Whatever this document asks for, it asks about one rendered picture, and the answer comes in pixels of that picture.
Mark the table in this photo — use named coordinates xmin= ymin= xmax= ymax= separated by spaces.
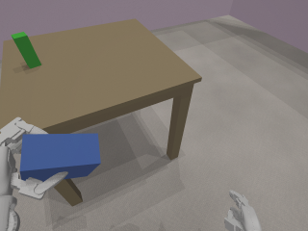
xmin=0 ymin=18 xmax=202 ymax=207

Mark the sponge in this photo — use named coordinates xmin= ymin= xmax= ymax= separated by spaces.
xmin=19 ymin=133 xmax=101 ymax=182

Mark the robot left forearm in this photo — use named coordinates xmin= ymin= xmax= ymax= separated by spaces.
xmin=0 ymin=195 xmax=20 ymax=231

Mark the robot right hand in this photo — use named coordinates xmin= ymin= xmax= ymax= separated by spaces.
xmin=224 ymin=190 xmax=262 ymax=231

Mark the robot left hand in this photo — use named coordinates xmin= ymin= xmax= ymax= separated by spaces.
xmin=0 ymin=117 xmax=68 ymax=200

